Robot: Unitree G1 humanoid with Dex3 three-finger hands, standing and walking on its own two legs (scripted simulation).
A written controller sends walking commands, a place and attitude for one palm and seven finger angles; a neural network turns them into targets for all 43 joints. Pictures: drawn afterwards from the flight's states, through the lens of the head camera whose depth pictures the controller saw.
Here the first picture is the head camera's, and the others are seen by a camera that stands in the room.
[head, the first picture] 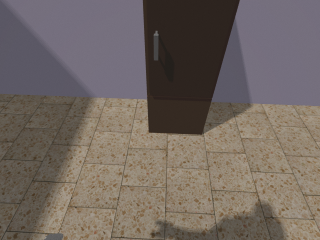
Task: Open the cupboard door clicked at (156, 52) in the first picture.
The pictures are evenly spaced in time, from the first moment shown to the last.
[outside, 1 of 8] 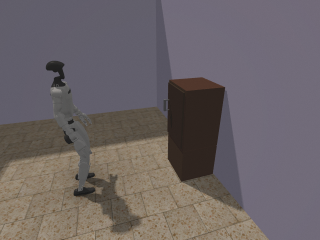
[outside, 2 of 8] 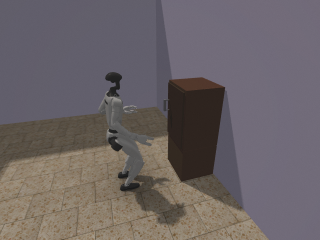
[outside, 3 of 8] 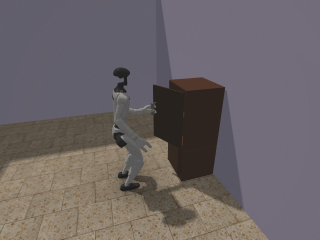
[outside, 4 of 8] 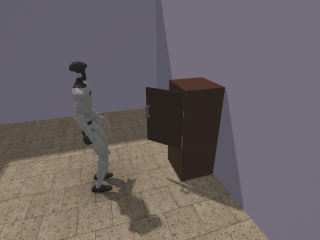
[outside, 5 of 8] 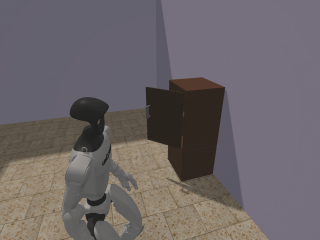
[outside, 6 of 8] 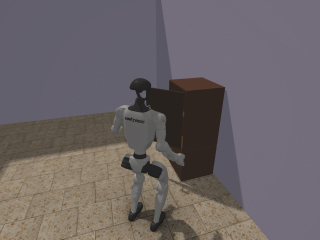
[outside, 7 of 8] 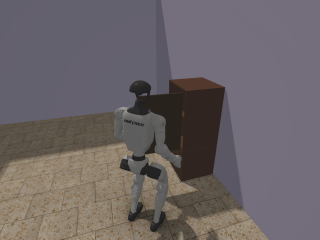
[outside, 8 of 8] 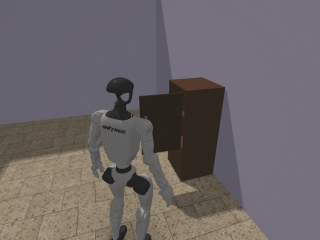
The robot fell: no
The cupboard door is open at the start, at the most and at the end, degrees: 0 88 88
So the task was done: yes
